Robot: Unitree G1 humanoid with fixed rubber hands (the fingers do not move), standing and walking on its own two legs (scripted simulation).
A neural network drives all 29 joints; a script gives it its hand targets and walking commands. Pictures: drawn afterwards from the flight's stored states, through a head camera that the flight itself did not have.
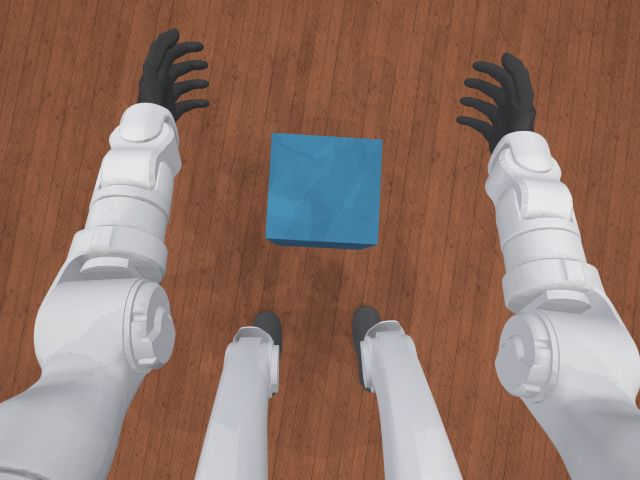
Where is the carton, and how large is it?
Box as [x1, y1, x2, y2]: [265, 133, 382, 249]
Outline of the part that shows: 272,133 265,237 276,244 360,249 377,244 382,140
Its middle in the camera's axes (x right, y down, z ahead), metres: +0.01 -0.10 +0.85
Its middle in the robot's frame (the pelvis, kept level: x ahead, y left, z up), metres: +0.49 -0.02 -0.51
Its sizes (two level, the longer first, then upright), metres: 0.210 0.200 0.250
